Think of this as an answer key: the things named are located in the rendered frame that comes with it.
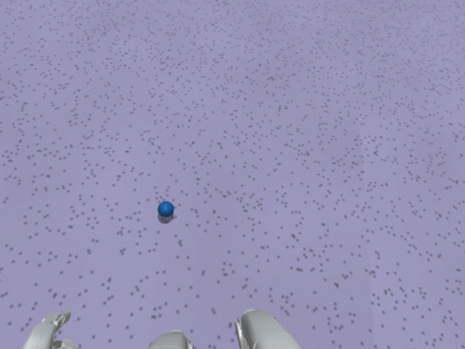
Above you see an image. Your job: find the left robot hand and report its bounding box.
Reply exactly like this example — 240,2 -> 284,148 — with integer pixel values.
22,310 -> 79,349

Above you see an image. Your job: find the ball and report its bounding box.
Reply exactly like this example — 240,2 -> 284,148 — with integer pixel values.
158,201 -> 174,217

